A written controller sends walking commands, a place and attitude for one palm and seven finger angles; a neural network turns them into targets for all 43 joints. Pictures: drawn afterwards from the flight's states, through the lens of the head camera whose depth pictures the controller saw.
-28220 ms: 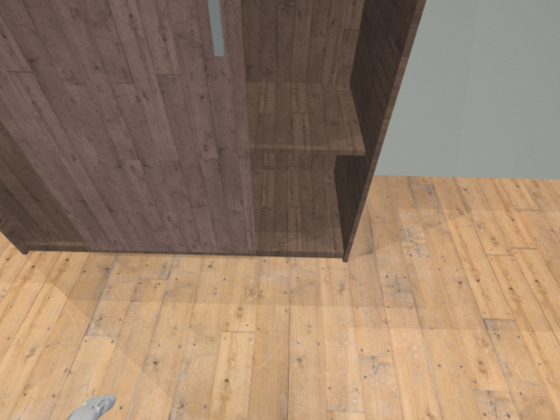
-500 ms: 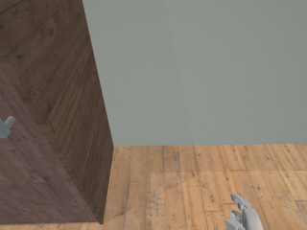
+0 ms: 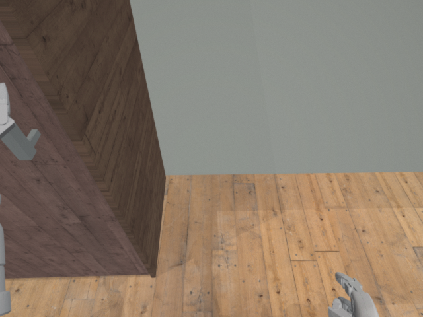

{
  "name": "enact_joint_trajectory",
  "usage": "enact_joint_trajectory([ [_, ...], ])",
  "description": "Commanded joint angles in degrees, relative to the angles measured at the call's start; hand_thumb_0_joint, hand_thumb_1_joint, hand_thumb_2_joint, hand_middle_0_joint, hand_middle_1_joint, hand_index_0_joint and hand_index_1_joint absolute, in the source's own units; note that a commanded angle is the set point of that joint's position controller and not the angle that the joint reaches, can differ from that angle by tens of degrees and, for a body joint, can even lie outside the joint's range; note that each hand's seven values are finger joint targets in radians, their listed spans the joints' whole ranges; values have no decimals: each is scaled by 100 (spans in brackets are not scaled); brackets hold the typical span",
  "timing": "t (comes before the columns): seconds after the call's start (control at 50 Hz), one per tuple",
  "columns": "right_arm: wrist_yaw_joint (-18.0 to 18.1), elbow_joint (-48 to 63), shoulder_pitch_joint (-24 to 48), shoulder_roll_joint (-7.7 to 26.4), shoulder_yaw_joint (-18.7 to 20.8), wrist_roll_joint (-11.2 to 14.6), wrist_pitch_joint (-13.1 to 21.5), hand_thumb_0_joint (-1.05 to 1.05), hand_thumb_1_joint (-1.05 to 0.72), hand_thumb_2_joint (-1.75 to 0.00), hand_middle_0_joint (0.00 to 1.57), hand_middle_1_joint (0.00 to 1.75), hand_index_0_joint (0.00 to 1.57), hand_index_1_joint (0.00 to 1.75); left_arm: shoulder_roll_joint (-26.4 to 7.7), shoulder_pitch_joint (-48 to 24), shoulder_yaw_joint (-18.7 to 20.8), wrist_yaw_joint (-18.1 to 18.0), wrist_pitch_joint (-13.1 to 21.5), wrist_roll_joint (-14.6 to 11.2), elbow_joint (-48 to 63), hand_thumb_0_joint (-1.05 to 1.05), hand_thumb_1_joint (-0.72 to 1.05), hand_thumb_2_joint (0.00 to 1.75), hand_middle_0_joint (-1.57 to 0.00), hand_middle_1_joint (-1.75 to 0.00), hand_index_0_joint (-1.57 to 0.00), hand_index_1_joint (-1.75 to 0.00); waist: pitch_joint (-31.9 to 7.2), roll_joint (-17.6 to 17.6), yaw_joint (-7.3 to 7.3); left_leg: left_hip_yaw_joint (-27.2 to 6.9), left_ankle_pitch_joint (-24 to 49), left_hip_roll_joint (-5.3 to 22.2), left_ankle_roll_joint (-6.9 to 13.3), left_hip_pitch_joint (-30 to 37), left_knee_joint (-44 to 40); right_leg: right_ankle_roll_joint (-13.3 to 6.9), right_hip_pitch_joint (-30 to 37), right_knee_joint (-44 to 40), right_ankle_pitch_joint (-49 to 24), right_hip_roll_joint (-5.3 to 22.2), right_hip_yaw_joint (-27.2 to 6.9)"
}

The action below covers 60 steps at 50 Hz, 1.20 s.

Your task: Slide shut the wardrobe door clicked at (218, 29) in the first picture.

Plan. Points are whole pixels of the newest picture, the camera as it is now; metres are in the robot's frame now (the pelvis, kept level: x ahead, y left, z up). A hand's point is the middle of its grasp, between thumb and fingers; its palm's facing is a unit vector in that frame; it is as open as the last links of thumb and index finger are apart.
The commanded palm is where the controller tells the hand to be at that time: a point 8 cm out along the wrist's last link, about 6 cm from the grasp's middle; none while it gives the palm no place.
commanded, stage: stop walking and hold the door there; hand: left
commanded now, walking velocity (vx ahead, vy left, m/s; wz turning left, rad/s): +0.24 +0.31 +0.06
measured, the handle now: out of the picture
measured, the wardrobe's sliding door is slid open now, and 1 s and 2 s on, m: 0.00 0.01 0.01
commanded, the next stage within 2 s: loosen the grip on the handle in 1.32 s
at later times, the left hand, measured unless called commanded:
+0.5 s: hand out of the picture +0.31 +0.32 +0.24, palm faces +0.36 -0.90 -0.25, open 7.7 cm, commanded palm +0.28 +0.36 +0.23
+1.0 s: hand out of the picture +0.30 +0.32 +0.24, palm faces +0.20 -0.97 -0.14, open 7.8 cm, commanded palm +0.27 +0.33 +0.23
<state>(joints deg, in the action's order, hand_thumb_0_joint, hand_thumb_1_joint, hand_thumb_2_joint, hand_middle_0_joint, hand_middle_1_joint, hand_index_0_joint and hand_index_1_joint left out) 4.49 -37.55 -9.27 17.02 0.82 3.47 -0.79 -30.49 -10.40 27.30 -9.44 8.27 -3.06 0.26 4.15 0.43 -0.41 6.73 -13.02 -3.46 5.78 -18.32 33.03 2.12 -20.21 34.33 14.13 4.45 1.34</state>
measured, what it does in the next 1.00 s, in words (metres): steps to the left: right foot, then left foot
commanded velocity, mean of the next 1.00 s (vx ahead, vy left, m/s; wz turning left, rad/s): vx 0.03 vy -0.01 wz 0.04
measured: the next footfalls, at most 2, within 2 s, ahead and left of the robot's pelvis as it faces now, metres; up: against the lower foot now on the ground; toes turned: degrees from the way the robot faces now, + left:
right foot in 0.26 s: -0.02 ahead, -0.08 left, +0.00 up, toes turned -13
left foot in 0.50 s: -0.01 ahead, +0.25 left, +0.00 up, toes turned +3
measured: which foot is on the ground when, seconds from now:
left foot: down 0.00-0.24, up 0.26-0.48, down 0.50-1.00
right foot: up 0.00-0.24, down 0.26-0.50, up 0.52-0.60, down 0.62-0.80, up 0.82-1.00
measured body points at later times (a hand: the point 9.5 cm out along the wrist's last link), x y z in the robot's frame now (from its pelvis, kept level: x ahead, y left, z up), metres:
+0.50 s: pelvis -0.03 +0.14 -0.01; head +0.03 +0.11 +0.43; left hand +0.28 +0.37 +0.25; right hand +0.15 -0.12 -0.12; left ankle +0.01 +0.35 -0.72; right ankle -0.05 -0.07 -0.72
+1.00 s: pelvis -0.04 +0.16 +0.02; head +0.00 +0.18 +0.46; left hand +0.28 +0.37 +0.25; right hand +0.17 -0.01 -0.08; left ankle -0.03 +0.31 -0.73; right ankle -0.02 +0.04 -0.69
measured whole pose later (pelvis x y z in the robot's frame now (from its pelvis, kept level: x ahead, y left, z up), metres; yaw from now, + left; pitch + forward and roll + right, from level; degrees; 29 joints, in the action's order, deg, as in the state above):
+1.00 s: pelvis -0.04 +0.16 +0.02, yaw +3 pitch -2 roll -2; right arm -1.2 -35.7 -5.4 8.8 -2.1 1.6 2.0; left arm -12.9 -21.9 0.9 -7.0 2.0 -0.3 9.7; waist 9.0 0.6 4.4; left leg -0.8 -12.1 5.1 -2.8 -11.4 26.0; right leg 1.3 -19.8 45.4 21.3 -0.1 2.0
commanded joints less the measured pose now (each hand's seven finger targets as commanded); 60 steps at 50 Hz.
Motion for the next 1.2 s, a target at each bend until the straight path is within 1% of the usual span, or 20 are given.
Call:
enact_joint_trajectory([
  [0.0, 50, 927, 569, 461, 127, -46, 469, 0, -90, -90, 20, 30, 20, 30, -1130, -1244, -92, 89, 393, 78, 1030, 0, 90, 90, -45, -140, -45, -140, -1208, 1348, 52, -2538, -1570, 2042, 28, 322, -2349, -180, -585, 2868, 1508, -196, -264],
  [0.06, 34, 780, 456, 565, 250, -46, 555, 0, -90, -90, 20, 30, 20, 30, -875, -1356, -318, 89, 346, -4, 1088, 0, 90, 90, -45, -140, -45, -140, -1270, 112, 43, -1680, -934, 1560, -360, 713, -2056, -86, -789, 3080, 1058, -133, 56],
  [0.18, -178, 897, 911, 441, 164, -242, 733, 0, -90, -90, 20, 30, 20, 30, -651, -1128, -474, 81, 261, -132, 1420, 0, 90, 90, -45, -140, -45, -140, -1269, 1111, 518, -370, 1520, 563, -1533, -203, -1146, -416, 1981, -690, 1561, -199, 1219],
  [0.2, -290, 828, 900, 459, 189, -225, 707, 0, -90, -90, 20, 30, 20, 30, -729, -1068, -432, 78, 323, -78, 1468, 0, 90, 90, -45, -140, -45, -140, -1390, -198, 727, -370, 538, 82, -1734, -618, 1335, -916, 2404, -2017, 270, 801, 508],
  [0.22, -364, 719, 748, 513, 173, -137, 592, 0, -90, -90, 20, 30, 20, 30, -703, -1357, -650, 127, 440, 53, 1340, 0, 90, 90, -45, -140, -45, -140, -974, -2463, 507, -1689, -2263, 254, -1060, -1883, 4492, -1669, 1834, -1960, -809, 2943, -2402],
  [0.26, -323, 600, 749, 399, 1, -258, 568, 0, -90, -90, 20, 30, 20, 30, -694, -1892, -557, 133, 308, -15, 945, 0, 90, 90, -45, -140, -45, -140, -1031, -637, 82, -2106, -1494, 439, -798, -2262, 4736, -1412, 1649, -1396, -3019, 3210, -1918],
  [0.34, -219, 629, 806, 231, 25, -197, 415, 0, -90, -90, 20, 30, 20, 30, -1010, -2141, -53, 141, 497, -28, 1567, 0, 90, 90, -45, -140, -45, -140, -953, -1221, 65, -1172, -1260, 850, -771, -1366, 2969, -845, 1309, -819, -3246, 2279, -360],
  [0.42, -4, 813, 954, -85, -28, -191, 398, 0, -90, -90, 20, 30, 20, 30, -543, -1824, -311, 124, 421, -69, 2252, 0, 90, 90, -45, -140, -45, -140, -1239, -948, -35, 457, -107, -26, -680, 711, -309, -299, 1052, 406, -3024, 1125, 861],
  [0.48, -25, 1061, 816, 203, 99, -138, 577, 0, -90, -90, 20, 30, 20, 30, 309, -2432, -1253, 210, 650, -186, 3428, 0, 90, 90, -45, -140, -45, -140, -1994, 1569, -96, -2037, 3415, 2008, 251, 2100, -779, 67, -579, 2896, 1947, -167, 624],
  [0.5, -92, 948, 711, 150, 134, -154, 688, 0, -90, -90, 20, 30, 20, 30, 613, -2731, -1602, 259, 705, -96, 3471, 0, 90, 90, -45, -140, -45, -140, -1855, 1051, -150, -2295, 3240, 2208, 449, 1981, -902, -24, -550, 2867, 2337, -316, 185],
  [0.52, -164, 877, 540, 322, 266, -89, 785, 0, -90, -90, 20, 30, 20, 30, 1027, -2814, -2005, 393, 715, -106, 3192, 0, 90, 90, -45, -140, -45, -140, -1526, 152, -141, -2084, 2767, 2193, 254, 1471, -1102, 11, -349, 2322, 2038, -220, 169],
  [0.6, -332, 839, 859, -26, 91, -104, 779, 0, -90, -90, 20, 30, 20, 30, 679, -3225, -1919, 386, 423, 100, 3202, 0, 90, 90, -45, -140, -45, -140, -1753, 694, -12, -685, 1931, 1360, -227, 1129, 369, -74, 1224, -699, -442, -276, 138],
  [0.66, -351, 853, 865, -42, 153, -111, 703, 0, -90, -90, 20, 30, 20, 30, 767, -2826, -2097, 476, 141, 29, 2589, 0, 90, 90, -45, -140, -45, -140, -1546, -2803, -41, -579, -1074, 258, -686, -19, 1957, -909, 1377, -1293, -2338, 892, -1500],
  [0.74, -290, 672, 807, -84, -29, -172, 610, 0, -90, -90, 20, 30, 20, 30, 1203, -2880, -2404, 478, 262, -2, 2565, 0, 90, 90, -45, -140, -45, -140, -1926, -501, -199, -785, 1005, 761, -474, 1477, -679, -358, 804, 401, -1693, 184, 42],
  [0.78, -415, 906, 886, 43, 44, -240, 530, 0, -90, -90, 20, 30, 20, 30, 1610, -3127, -2866, 526, 323, 13, 2925, 0, 90, 90, -45, -140, -45, -140, -2184, 1625, -113, -3271, 3116, 2576, 295, 2656, -1431, -83, -743, 2118, 1688, -456, -127],
  [0.82, -460, 910, 941, -135, -8, -234, 531, 0, -90, -90, 20, 30, 20, 30, 2148, -3213, -3593, 595, 271, 102, 2774, 0, 90, 90, -45, -140, -45, -140, -1618, 751, -170, -2603, 2806, 2487, 437, 2331, -1396, -141, -886, 2208, 1358, -280, -272],
  [0.94, -529, 893, 798, -38, 36, -170, 560, 0, -90, -90, 20, 30, 20, 30, 1962, -3255, -3529, 632, 62, 123, 2603, 0, 90, 90, -45, -140, -45, -140, -1670, 1287, -112, -979, 2987, 1929, 102, 2119, -1112, -92, 135, 919, 608, -484, 105],
  [1.04, -387, 1008, 946, -82, -78, -133, 554, 0, -90, -90, 20, 30, 20, 30, 1320, -3150, -2798, 522, 8, 93, 2465, 0, 90, 90, -45, -140, -45, -140, -1719, 873, 42, -774, 1695, 1552, -223, 1323, -557, -93, 1555, -1108, -620, -489, 94],
  [1.1, -275, 1015, 931, -194, -129, -183, 487, 0, -90, -90, 20, 30, 20, 30, 756, -2908, -2193, 415, -4, 76, 2341, 0, 90, 90, -45, -140, -45, -140, -1706, -640, -70, -371, -265, 566, -633, 428, 393, -629, 1636, -1614, -2300, 811, -1378],
  [1.18, -193, 1020, 948, -177, -100, -132, 520, 0, -90, -90, 20, 30, 20, 30, 863, -2503, -1977, 380, 93, -83, 2228, 0, 90, 90, -45, -140, -45, -140, -1910, -1172, 134, -855, -1284, 521, -535, -269, 740, -888, 2481, -1020, -4073, 1053, -1269],
])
